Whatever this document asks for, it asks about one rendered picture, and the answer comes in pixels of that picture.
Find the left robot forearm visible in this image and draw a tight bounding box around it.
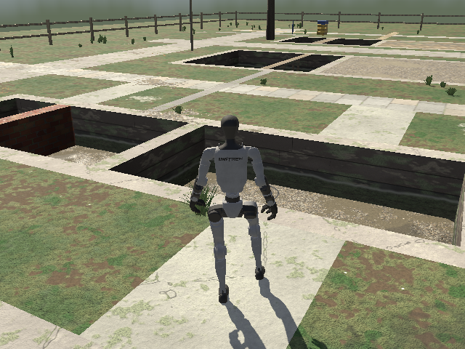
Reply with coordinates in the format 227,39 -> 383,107
190,175 -> 203,202

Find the left robot upper arm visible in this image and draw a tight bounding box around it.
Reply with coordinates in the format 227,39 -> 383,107
196,147 -> 216,186

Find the robot right thigh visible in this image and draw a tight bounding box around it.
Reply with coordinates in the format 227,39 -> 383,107
243,201 -> 259,237

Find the robot left foot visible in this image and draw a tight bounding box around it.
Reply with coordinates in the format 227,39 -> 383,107
219,284 -> 229,303

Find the right robot forearm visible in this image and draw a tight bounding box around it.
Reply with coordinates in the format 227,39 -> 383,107
259,176 -> 275,206

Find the robot left hand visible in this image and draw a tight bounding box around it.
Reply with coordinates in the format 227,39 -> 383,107
189,199 -> 206,213

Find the right robot upper arm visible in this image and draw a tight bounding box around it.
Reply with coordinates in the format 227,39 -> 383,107
246,146 -> 266,187

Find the robot right hand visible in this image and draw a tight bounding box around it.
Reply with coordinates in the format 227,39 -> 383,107
261,202 -> 278,220

